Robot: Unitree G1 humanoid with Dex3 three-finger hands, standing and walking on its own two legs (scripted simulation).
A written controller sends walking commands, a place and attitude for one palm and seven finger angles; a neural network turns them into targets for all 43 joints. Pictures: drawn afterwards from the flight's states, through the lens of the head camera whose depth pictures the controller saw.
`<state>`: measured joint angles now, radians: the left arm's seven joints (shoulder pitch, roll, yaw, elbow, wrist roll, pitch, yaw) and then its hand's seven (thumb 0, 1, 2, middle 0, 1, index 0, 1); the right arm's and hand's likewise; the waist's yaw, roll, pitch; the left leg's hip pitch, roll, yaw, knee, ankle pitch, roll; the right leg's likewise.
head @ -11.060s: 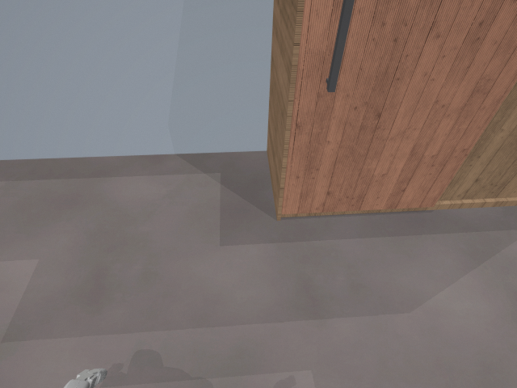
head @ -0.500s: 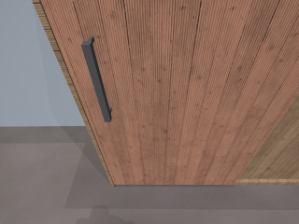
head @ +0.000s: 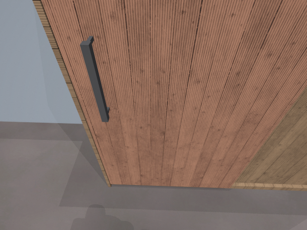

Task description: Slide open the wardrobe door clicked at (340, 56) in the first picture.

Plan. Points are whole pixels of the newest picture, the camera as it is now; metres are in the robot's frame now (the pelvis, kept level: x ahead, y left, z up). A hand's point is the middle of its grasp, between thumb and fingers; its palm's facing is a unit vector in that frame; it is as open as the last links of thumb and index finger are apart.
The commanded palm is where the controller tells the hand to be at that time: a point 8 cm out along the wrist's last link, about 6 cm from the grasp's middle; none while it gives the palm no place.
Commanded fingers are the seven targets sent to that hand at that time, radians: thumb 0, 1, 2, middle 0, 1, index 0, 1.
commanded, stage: come to a stop and stand still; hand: left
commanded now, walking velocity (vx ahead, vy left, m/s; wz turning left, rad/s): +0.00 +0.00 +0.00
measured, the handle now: (99, 84) +0.51 +0.20 +0.12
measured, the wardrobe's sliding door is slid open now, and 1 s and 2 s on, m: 0.00 0.00 0.00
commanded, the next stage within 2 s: look again from close up in 1.02 s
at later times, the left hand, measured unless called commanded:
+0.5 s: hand out of the picture +0.04 +0.20 -0.17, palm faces +0.01 -0.98 -0.18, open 7.4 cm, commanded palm none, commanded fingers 0.00 0.90 0.90 -0.20 -0.30 -0.20 -0.30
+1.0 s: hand out of the picture +0.10 +0.22 -0.17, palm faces -0.01 -0.98 -0.21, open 7.4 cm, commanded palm none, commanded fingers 0.00 0.90 0.90 -0.20 -0.30 -0.20 -0.30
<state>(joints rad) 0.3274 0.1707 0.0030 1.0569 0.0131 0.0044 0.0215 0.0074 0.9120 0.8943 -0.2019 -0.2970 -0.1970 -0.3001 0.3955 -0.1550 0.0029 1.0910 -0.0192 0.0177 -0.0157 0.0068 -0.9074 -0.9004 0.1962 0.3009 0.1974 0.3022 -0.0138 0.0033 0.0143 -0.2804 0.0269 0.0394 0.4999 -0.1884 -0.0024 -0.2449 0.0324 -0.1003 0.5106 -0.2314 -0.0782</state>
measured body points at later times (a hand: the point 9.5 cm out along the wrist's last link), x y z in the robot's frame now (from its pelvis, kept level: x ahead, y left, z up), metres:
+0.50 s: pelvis +0.04 +0.03 +0.01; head +0.06 +0.03 +0.46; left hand +0.04 +0.25 -0.15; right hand +0.03 -0.18 -0.16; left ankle +0.06 +0.13 -0.73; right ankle +0.04 -0.07 -0.73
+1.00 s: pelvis +0.07 +0.04 +0.01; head +0.09 +0.04 +0.46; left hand +0.10 +0.27 -0.15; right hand +0.09 -0.19 -0.15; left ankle +0.06 +0.13 -0.73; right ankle +0.04 -0.07 -0.73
